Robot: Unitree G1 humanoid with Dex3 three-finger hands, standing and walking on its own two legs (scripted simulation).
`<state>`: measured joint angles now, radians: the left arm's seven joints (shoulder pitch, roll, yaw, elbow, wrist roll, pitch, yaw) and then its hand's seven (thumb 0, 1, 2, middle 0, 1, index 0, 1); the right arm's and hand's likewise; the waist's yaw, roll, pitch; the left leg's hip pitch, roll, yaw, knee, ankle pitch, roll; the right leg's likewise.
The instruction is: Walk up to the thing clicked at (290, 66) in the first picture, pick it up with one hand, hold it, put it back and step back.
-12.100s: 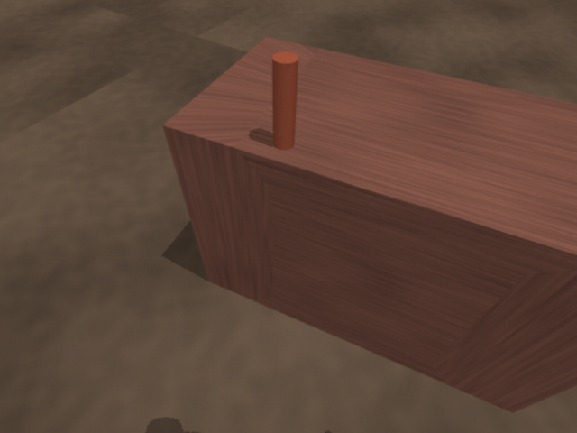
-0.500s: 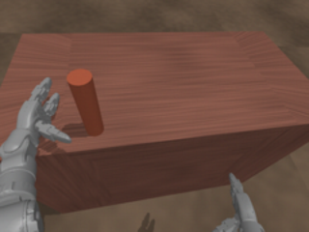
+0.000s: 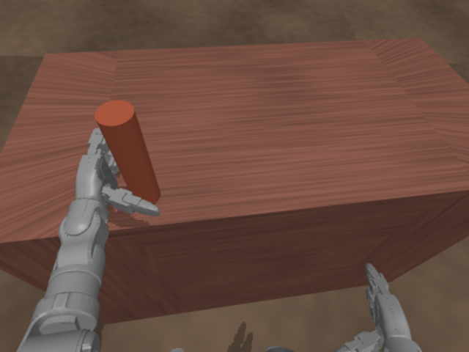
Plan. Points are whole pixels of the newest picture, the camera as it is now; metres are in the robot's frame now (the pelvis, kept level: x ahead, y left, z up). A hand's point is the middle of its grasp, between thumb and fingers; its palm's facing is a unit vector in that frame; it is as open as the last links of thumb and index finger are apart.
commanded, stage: close in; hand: left
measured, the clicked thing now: (133, 161) +0.39 +0.14 +0.11
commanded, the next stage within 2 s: rest palm in 0.02 s
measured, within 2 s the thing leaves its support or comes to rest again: leaves its support in 1.30 s
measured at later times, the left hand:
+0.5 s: hand (147, 175) +0.39 +0.12 +0.08, palm faces +0.00 -1.00 +0.02, open 15.0 cm
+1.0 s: hand (145, 173) +0.40 +0.13 +0.07, palm faces -0.01 -1.00 +0.02, open 7.9 cm
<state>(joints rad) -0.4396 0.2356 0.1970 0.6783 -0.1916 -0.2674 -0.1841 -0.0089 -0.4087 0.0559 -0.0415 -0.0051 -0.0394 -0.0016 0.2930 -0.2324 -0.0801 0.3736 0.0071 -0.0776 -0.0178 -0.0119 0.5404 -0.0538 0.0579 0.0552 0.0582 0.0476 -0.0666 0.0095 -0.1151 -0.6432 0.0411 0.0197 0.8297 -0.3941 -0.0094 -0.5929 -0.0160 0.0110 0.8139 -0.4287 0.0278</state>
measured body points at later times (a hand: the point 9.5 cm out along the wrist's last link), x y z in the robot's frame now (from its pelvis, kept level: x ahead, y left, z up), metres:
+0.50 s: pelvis -0.02 -0.01 +0.00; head +0.03 -0.01 +0.45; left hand +0.39 +0.18 +0.08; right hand +0.14 -0.28 -0.05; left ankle +0.00 +0.12 -0.70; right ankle -0.02 -0.14 -0.70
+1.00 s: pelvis -0.02 +0.00 +0.00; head +0.04 +0.00 +0.44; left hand +0.40 +0.18 +0.07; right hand +0.12 -0.28 -0.06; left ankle +0.00 +0.12 -0.70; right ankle -0.02 -0.14 -0.70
